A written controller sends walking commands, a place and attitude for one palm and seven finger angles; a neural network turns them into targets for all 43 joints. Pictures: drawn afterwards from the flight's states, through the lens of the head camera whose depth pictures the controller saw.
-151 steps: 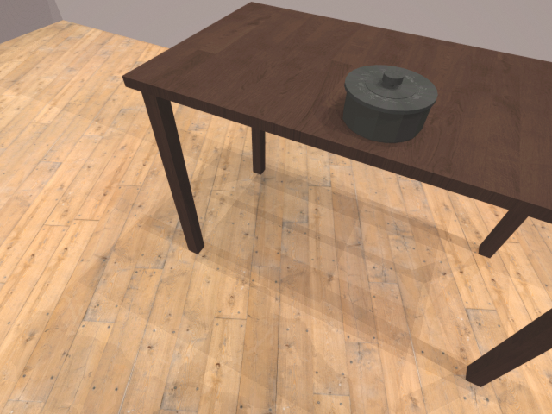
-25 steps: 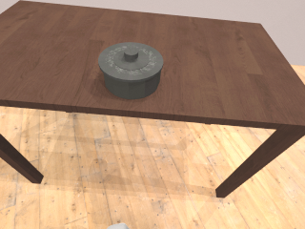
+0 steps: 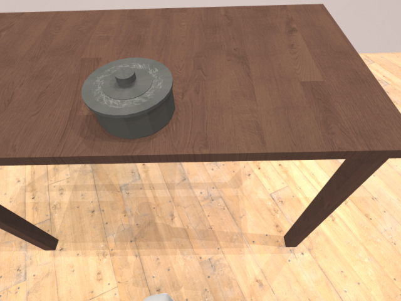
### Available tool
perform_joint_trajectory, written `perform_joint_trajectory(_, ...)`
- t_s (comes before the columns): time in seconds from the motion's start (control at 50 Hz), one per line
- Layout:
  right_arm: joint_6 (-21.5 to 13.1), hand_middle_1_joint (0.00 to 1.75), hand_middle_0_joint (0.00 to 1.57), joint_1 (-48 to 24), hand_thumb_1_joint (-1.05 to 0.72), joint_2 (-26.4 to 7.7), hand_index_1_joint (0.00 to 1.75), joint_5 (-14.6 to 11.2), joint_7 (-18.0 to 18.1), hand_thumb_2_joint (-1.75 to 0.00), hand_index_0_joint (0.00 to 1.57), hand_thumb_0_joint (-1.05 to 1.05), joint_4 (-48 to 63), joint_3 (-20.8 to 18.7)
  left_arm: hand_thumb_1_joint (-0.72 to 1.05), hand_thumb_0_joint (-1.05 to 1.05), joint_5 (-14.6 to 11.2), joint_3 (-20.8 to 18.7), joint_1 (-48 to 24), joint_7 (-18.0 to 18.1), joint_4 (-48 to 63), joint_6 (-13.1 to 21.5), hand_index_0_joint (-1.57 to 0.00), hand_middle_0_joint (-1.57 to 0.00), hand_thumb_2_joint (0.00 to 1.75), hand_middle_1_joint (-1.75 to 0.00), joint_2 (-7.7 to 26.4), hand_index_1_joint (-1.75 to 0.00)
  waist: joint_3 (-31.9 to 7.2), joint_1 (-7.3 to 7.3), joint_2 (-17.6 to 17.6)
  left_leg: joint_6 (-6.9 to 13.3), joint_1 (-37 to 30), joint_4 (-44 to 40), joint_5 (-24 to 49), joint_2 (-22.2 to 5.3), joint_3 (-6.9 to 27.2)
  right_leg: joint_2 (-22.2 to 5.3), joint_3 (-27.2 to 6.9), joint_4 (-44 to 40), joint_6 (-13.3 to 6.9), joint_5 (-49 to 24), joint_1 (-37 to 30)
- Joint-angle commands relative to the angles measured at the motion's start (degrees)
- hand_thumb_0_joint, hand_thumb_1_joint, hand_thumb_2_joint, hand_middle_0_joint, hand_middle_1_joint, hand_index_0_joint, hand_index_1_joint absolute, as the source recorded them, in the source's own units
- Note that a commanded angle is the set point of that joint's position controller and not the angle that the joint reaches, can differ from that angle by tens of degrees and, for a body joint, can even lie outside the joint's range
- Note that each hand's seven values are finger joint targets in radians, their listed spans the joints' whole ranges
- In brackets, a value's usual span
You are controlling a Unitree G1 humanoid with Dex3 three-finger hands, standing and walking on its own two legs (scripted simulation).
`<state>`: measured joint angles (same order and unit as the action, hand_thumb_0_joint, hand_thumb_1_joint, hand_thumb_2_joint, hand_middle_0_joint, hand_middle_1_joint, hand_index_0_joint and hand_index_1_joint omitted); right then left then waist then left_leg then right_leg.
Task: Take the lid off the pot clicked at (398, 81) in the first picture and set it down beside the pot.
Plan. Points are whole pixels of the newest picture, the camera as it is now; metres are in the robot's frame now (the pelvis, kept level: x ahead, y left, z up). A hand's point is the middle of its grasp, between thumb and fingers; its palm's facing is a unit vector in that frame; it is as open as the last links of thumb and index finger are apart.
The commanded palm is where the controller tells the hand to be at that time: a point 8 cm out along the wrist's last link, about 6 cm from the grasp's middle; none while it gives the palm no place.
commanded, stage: come to a stop and stand still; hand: left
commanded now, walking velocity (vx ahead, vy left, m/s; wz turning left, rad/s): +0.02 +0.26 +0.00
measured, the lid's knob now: (125, 75) +0.51 +0.18 +0.16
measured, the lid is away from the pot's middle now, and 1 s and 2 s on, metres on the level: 0.00 0.00 0.00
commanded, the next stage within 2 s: look again from close up in 0.72 s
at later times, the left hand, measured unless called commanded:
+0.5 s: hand out of the picture -0.06 +0.24 -0.17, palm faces +0.11 -0.97 -0.23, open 7.4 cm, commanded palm none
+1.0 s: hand out of the picture +0.02 +0.21 -0.17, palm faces -0.05 -0.97 -0.26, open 7.4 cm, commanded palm none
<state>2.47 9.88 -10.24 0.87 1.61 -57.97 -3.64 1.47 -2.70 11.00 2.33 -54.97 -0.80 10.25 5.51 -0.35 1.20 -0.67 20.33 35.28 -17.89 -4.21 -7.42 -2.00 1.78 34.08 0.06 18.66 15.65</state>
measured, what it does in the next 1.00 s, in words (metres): steps on the spot: left foot, then right foot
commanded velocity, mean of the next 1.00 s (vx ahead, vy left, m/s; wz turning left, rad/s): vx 0.05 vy -0.02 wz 0.00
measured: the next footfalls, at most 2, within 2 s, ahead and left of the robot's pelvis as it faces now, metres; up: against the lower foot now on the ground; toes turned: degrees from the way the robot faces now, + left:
left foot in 0.48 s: -0.01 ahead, +0.17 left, +0.00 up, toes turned +3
right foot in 0.90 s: +0.00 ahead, -0.11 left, +0.00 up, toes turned +0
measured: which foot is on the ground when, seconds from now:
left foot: up 0.00-0.46, down 0.48-1.00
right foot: down 0.00-0.48, up 0.50-0.88, down 0.90-1.00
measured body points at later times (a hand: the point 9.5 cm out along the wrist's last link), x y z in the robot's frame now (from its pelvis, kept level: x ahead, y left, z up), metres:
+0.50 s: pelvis -0.05 +0.04 +0.00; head -0.04 +0.06 +0.45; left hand -0.06 +0.29 -0.16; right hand +0.05 -0.21 -0.13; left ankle -0.05 +0.17 -0.73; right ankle -0.01 -0.11 -0.72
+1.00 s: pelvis -0.03 +0.03 +0.00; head +0.00 +0.00 +0.44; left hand +0.02 +0.26 -0.15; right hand -0.04 -0.20 -0.17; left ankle -0.05 +0.17 -0.73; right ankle -0.04 -0.11 -0.73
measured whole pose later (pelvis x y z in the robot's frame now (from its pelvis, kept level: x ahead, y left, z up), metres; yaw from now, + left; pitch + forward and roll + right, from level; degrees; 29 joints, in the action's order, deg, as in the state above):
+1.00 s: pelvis -0.03 +0.03 +0.00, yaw -1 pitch +1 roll +1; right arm -0.5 18.3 -10.6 1.2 1.2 -58.9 -1.5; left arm 1.1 -0.4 13.4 1.5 -60.4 0.2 9.2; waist 1.7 -2.8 2.4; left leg -1.7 15.2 35.5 -21.1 -2.1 -2.8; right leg -2.6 -1.8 38.2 1.7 21.7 17.6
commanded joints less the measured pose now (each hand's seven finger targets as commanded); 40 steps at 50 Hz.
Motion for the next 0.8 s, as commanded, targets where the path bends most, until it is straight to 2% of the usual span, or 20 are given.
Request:
perform_joint_trajectory(0.0,0.9,0.3,0.2,0.0,-0.9,-2.7,0.3,0.3,-0.3,-0.9,0.2,0.0,4.7,-0.9,0.9,0.0,0.2,-2.4,6.1,0.6,1.7,1.1,-0.2,-0.2,0.9,-0.3,11.5,-0.3,-6.6,1.86,-13.2,-0.8,6.1,19.3,-14.8,2.9,8.9,-19.5,-17.4,-15.7,-10.7,-32.8,-3.2)
perform_joint_trajectory(0.06,1.0,0.3,0.2,3.3,-0.9,-5.2,0.3,0.4,-0.9,-0.9,0.2,0.0,2.5,-1.6,0.9,0.0,-0.5,-2.2,3.8,0.7,2.6,1.2,-0.2,-0.2,0.9,-0.3,10.5,-0.3,-7.3,0.59,-10.8,-2.2,10.9,29.0,-7.3,3.6,9.3,-16.0,-12.1,-12.5,-9.5,-39.4,-9.8)
perform_joint_trajectory(0.1,1.0,0.3,0.2,2.1,-0.9,-5.7,0.3,0.3,-1.2,-0.9,0.2,0.0,3.0,-1.4,0.9,0.0,-0.5,-2.3,5.8,0.9,2.5,1.6,-0.2,-0.2,0.9,-0.3,10.3,-0.3,-7.5,1.78,-9.6,-3.0,12.8,31.1,-4.6,3.7,9.6,-15.8,-11.7,-12.0,-9.1,-40.7,-12.9)
perform_joint_trajectory(0.16,1.2,0.3,0.2,0.7,-0.9,-5.9,0.3,0.4,-1.5,-0.9,0.2,0.0,3.9,-1.4,0.9,0.0,-0.5,-2.7,8.6,1.2,1.9,1.7,-0.2,-0.2,0.9,-0.3,10.8,-0.3,-8.1,3.32,-9.8,-3.7,14.6,30.4,-3.9,3.1,10.1,-17.0,-13.0,-12.6,-9.7,-35.2,-15.6)
perform_joint_trajectory(0.24,1.2,0.3,0.2,-1.1,-0.9,-5.6,0.3,0.6,-1.8,-0.9,0.2,0.0,5.3,-0.9,0.9,0.0,0.2,-2.9,9.9,1.3,1.8,1.6,-0.2,-0.2,0.9,-0.3,10.9,-0.3,-6.6,3.82,-10.3,-3.9,13.4,25.5,-4.6,2.4,9.6,-17.7,-15.5,-15.0,-10.0,-24.3,-13.7)
perform_joint_trajectory(0.3,0.5,0.3,0.2,-1.4,-0.9,-4.9,0.3,0.2,-2.1,-0.9,0.2,0.0,5.7,-0.5,0.9,0.0,0.7,-3.0,7.9,0.7,2.5,1.3,-0.2,-0.2,0.9,-0.3,11.8,-0.3,-5.6,3.39,-11.9,-3.1,6.8,16.5,-6.0,2.6,7.2,-16.5,-14.9,-17.8,-9.7,-12.2,-7.8)
perform_joint_trajectory(0.36,-0.8,0.3,0.2,1.2,-0.9,-3.6,0.3,-0.2,-2.1,-0.9,0.2,0.0,4.8,-0.1,0.9,0.0,0.8,-2.9,4.5,0.0,2.7,0.8,-0.2,-0.2,0.9,-0.3,12.2,-0.3,-6.0,2.07,-14.4,-1.8,-4.9,4.3,-5.4,4.2,4.9,-13.9,-12.5,-18.6,-7.8,-3.2,-0.7)
perform_joint_trajectory(0.4,-1.8,0.3,0.2,7.4,-0.9,-3.2,0.3,-0.1,-1.7,-0.9,0.2,0.0,2.3,0.5,0.9,0.0,0.1,-2.4,2.3,-0.3,2.1,0.3,-0.2,-0.2,0.9,-0.3,11.1,-0.3,-5.7,-1.32,-12.9,-1.5,-16.8,-8.7,3.1,5.0,3.2,-9.5,-8.4,-16.3,-4.0,6.7,7.3)
perform_joint_trajectory(0.42,-2.5,0.3,0.2,9.9,-0.9,-5.4,0.3,0.0,-1.2,-0.9,0.2,0.0,1.6,0.3,0.9,0.0,-0.2,-1.6,3.1,-0.6,1.9,0.1,-0.2,-0.2,0.9,-0.3,8.8,-0.3,-6.0,-2.22,-4.9,-1.5,-21.3,-13.6,1.6,2.2,6.3,-6.9,-6.2,-10.2,-2.2,9.2,11.3)
perform_joint_trajectory(0.44,-3.0,0.3,0.2,10.9,-0.9,-9.9,0.3,0.6,-0.9,-0.9,0.2,0.0,1.7,-0.7,0.9,0.0,-0.5,-0.8,4.8,-0.9,2.0,-0.1,-0.2,-0.2,0.9,-0.3,5.3,-0.3,-5.1,-2.76,10.5,1.4,-19.2,-21.9,-11.0,-8.5,22.2,-1.1,-1.4,2.0,0.4,11.3,15.9)
perform_joint_trajectory(0.46,-2.5,0.3,0.2,9.7,-0.9,-14.3,0.3,0.8,-0.7,-0.9,0.2,0.0,3.4,-1.3,0.9,0.0,-0.5,-0.5,4.9,-0.8,2.9,-0.2,-0.2,-0.2,0.9,-0.3,4.0,-0.3,-1.7,-3.0,16.5,5.0,-9.7,-29.0,-21.4,-16.6,32.8,1.8,0.0,9.8,1.6,14.4,16.6)
perform_joint_trajectory(0.48,-2.1,0.3,0.2,6.7,-0.9,-14.6,0.3,1.5,-0.4,-0.9,0.2,0.0,4.4,-1.0,0.9,0.0,-0.5,-0.9,3.3,-1.0,3.3,-0.3,-0.2,-0.2,0.9,-0.3,4.9,-0.3,3.7,-2.25,11.8,8.5,-0.6,-31.7,-25.5,-18.9,34.6,-0.4,-3.5,14.5,0.9,11.0,15.8)
perform_joint_trajectory(0.5,-2.6,0.3,0.2,4.8,-0.9,-11.8,0.3,1.7,-0.2,-0.9,0.2,0.0,4.4,-0.3,0.9,0.0,0.3,-1.3,3.7,-1.5,1.8,-0.5,-0.2,-0.2,0.9,-0.3,5.6,-0.3,4.3,-1.18,9.1,7.8,0.1,-32.2,-23.7,-16.0,32.9,-0.5,-4.3,18.9,0.9,7.0,15.4)
perform_joint_trajectory(0.52,-2.8,0.3,0.2,3.4,-0.9,-10.4,0.3,1.6,0.2,-0.9,0.2,0.0,4.2,0.2,0.9,0.0,0.4,-1.7,5.0,-1.8,0.2,-0.8,-0.2,-0.2,0.9,-0.3,5.5,-0.3,4.7,-0.07,9.9,6.5,-1.0,-30.8,-18.0,-13.3,28.1,-0.3,-5.1,22.2,1.0,4.0,16.2)
perform_joint_trajectory(0.56,-3.5,0.3,0.2,3.1,-0.9,-8.6,0.3,0.9,0.8,-0.9,0.2,0.0,4.4,0.8,0.9,0.0,0.1,-1.9,7.8,-2.6,-1.2,-0.6,-0.2,-0.2,0.9,-0.3,5.7,-0.3,1.9,1.08,7.3,5.9,-4.1,-28.6,-7.6,-10.7,21.5,0.0,-5.6,25.4,1.2,-0.6,16.2)
perform_joint_trajectory(0.6,-3.8,0.3,0.2,4.9,-0.9,-7.9,0.3,0.7,1.1,-0.9,0.2,0.0,3.8,0.6,0.9,0.0,0.0,-2.0,8.5,-2.8,-1.5,-0.8,-0.2,-0.2,0.9,-0.3,5.8,-0.3,-0.3,0.63,7.6,5.7,-7.2,-26.7,-0.1,-9.2,17.3,0.5,-5.3,26.9,1.9,-3.1,16.3)
perform_joint_trajectory(0.68,-3.9,0.3,0.2,9.6,-0.9,-7.4,0.3,0.6,1.6,-0.9,0.2,0.0,2.3,0.4,0.9,0.0,-0.1,-1.6,5.9,-2.8,0.3,-1.2,-0.2,-0.2,0.9,-0.3,5.1,-0.3,-2.0,-0.95,5.6,8.2,-11.8,-24.4,9.3,-11.3,17.5,-0.5,-5.0,24.0,2.3,-1.6,17.8)
perform_joint_trajectory(0.7,-3.8,0.3,0.2,9.8,-0.9,-7.6,0.3,0.7,1.6,-0.9,0.2,0.0,1.9,0.3,0.9,0.0,-0.2,-1.4,5.2,-2.7,0.8,-1.1,-0.2,-0.2,0.9,-0.3,4.6,-0.3,-2.3,-1.05,7.4,8.7,-12.5,-23.8,10.6,-11.4,17.3,-1.1,-4.3,20.9,2.3,-0.2,17.0)
perform_joint_trajectory(0.74,-3.7,0.3,0.2,10.2,-0.9,-7.7,0.3,1.0,1.4,-0.9,0.2,0.0,1.2,0.1,0.9,0.0,-0.4,-0.7,3.1,-2.6,1.4,-0.7,-0.2,-0.2,0.9,-0.3,3.8,-0.3,-3.6,-1.92,9.3,9.0,-13.2,-22.0,14.8,-11.0,16.4,-1.6,-2.1,11.6,2.2,2.8,12.5)
perform_joint_trajectory(0.78,-3.5,0.3,0.2,10.3,-0.9,-7.7,0.3,1.2,1.2,-0.9,0.2,0.0,0.6,0.2,0.9,0.0,-0.8,-0.1,2.8,-2.4,1.2,0.1,-0.2,-0.2,0.9,-0.3,2.7,-0.3,-4.4,-2.07,10.2,9.0,-11.8,-19.6,18.7,-10.4,16.9,-0.2,-0.2,3.5,1.6,5.4,5.7)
